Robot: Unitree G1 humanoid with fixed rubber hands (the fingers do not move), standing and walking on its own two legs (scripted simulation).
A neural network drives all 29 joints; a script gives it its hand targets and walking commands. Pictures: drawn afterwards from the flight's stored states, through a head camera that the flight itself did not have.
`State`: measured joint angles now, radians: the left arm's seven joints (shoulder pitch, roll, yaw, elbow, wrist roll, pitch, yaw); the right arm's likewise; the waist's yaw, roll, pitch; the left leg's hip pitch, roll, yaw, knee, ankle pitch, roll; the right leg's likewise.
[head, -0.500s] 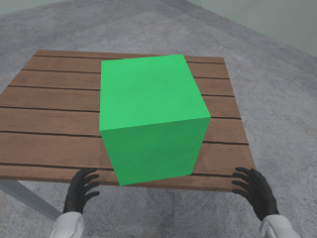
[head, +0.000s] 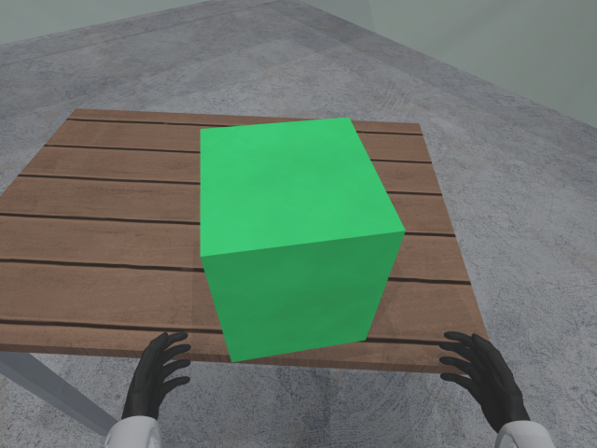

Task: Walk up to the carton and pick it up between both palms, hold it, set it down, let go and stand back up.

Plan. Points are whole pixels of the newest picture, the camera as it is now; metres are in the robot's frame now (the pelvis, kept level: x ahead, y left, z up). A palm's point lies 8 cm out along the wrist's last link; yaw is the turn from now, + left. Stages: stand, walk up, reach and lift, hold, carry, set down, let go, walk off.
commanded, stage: set down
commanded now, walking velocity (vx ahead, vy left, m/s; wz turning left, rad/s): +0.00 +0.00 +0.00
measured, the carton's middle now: (289, 242) +0.37 +0.06 +0.08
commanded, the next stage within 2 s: let go in 1.00 s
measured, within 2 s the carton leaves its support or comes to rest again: neither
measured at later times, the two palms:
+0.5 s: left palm (143, 405) +0.17 +0.22 +0.01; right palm (500, 403) +0.20 -0.20 +0.02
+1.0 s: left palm (139, 400) +0.17 +0.22 +0.02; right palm (496, 401) +0.20 -0.20 +0.02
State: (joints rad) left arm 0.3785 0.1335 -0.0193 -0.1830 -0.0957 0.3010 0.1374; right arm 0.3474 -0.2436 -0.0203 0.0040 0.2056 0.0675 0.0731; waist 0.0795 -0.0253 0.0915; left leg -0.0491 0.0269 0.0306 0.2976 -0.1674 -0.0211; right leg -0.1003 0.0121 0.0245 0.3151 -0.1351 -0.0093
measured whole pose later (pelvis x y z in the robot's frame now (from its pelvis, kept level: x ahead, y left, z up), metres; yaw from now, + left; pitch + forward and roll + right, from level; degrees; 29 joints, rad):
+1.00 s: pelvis -0.08 +0.01 -0.01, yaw +1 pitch -13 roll +0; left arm -0.13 0.10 0.08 0.40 0.09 0.38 -0.02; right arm -0.17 -0.25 -0.07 0.53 0.04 0.23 0.10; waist 0.04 0.01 0.10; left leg -0.05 0.00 0.03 0.40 -0.22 0.01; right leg -0.09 -0.01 0.02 0.39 -0.20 0.01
